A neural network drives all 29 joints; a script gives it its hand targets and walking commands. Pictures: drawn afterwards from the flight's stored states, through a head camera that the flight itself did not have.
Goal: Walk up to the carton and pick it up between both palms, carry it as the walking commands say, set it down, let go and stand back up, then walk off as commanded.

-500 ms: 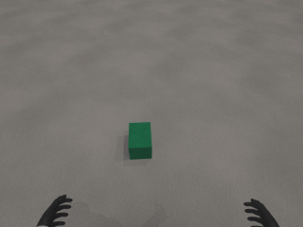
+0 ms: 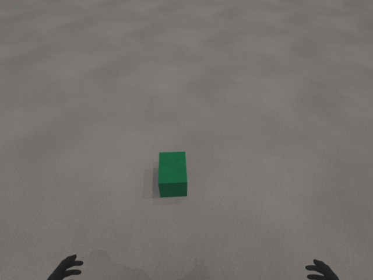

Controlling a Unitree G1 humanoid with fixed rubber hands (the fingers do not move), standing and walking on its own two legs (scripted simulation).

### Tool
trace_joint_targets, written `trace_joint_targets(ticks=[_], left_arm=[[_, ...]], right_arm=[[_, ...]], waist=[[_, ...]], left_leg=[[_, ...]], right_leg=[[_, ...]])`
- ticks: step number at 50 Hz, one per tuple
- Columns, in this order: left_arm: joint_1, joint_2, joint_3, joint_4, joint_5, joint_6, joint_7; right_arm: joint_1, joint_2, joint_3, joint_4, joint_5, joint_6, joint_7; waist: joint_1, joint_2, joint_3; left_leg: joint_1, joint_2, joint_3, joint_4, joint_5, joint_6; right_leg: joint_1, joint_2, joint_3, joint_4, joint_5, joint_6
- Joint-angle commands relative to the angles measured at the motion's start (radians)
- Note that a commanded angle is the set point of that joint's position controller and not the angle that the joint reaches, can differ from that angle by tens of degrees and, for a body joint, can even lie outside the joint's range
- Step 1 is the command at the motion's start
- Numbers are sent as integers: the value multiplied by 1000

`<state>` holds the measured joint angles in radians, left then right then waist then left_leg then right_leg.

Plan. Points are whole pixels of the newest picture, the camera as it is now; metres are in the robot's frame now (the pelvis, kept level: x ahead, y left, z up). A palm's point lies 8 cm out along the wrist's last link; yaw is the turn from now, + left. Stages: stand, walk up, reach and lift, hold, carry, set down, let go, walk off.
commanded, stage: stand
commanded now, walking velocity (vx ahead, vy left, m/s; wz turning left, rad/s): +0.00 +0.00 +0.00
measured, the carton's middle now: (173, 174) +0.85 +0.11 -0.70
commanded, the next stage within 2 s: walk up in 0.88 s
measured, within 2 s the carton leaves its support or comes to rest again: neither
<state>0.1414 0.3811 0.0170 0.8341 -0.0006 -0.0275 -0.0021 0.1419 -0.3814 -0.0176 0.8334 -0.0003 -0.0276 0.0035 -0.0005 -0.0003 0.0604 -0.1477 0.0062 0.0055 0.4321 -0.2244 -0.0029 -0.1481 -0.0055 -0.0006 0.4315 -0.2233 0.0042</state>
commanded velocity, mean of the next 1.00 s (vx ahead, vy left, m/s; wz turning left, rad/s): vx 0.00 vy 0.00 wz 0.00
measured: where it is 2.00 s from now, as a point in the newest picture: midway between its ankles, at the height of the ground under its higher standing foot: (180, 276)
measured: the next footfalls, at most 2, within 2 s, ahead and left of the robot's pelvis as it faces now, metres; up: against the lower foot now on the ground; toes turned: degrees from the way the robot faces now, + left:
left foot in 1.36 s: +0.15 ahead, +0.18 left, +0.00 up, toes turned +8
right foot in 1.76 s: +0.35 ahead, -0.08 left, +0.00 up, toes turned +2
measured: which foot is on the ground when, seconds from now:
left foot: down 0.00-1.00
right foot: down 0.00-1.00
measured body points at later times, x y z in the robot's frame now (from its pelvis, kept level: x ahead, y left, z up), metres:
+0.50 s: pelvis +0.00 +0.00 +0.00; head +0.00 +0.00 +0.45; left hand +0.11 +0.31 -0.11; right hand +0.11 -0.31 -0.11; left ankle +0.01 +0.12 -0.74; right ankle +0.01 -0.12 -0.74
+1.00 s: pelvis +0.00 +0.00 +0.01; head +0.01 +0.00 +0.46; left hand +0.11 +0.31 -0.11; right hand +0.11 -0.31 -0.11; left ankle +0.01 +0.12 -0.74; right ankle +0.01 -0.12 -0.74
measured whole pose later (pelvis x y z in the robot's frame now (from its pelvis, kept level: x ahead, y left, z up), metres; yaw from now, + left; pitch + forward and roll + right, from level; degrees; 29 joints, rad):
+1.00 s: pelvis +0.00 +0.00 +0.01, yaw +0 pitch -3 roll +0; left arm 0.13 0.38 0.02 0.99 -0.01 -0.03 0.01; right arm 0.13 -0.38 -0.02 1.00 0.00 -0.03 -0.01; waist 0.00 0.00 0.05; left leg -0.11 0.01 0.01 0.34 -0.18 -0.01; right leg -0.11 0.00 0.00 0.34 -0.18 0.00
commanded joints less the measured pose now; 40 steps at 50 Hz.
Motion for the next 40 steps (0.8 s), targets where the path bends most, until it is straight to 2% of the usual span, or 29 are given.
trace_joint_targets(ticks=[1,19,40], left_arm=[[-42,163,37,-40,-1,-13,5],[-44,165,31,61,-4,-11,13],[-37,164,33,108,-5,-10,19]], right_arm=[[-42,-163,-38,-41,1,-12,-5],[-45,-165,-35,61,4,-11,-13],[-37,-164,-36,111,4,-10,-18]], waist=[[0,2,-55],[1,1,-50],[0,1,-49]], left_leg=[[1,113,-94,-89,94,29],[19,120,-94,-134,98,24],[29,125,-93,-152,112,23]], right_leg=[[-1,-112,92,-87,95,-29],[16,-119,93,-130,102,-25],[25,-124,92,-150,115,-24]])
